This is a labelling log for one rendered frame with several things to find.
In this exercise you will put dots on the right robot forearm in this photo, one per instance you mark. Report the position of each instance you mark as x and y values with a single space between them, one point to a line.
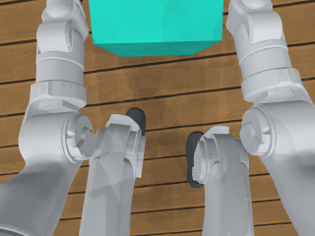
262 54

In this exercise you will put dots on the robot left upper arm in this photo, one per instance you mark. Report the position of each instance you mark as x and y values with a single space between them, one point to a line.
53 146

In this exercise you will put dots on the left robot forearm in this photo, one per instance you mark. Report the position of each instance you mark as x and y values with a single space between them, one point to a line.
60 60

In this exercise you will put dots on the robot foot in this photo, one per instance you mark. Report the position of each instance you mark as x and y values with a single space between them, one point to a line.
138 115
191 145

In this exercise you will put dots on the robot right foot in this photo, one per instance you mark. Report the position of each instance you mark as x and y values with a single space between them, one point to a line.
191 145

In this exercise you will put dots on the robot right upper arm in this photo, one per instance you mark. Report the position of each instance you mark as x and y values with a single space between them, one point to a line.
282 134

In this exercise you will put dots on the carton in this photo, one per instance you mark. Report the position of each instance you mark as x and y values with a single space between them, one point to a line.
138 28

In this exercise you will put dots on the robot left foot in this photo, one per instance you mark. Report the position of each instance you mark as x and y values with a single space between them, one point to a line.
138 115

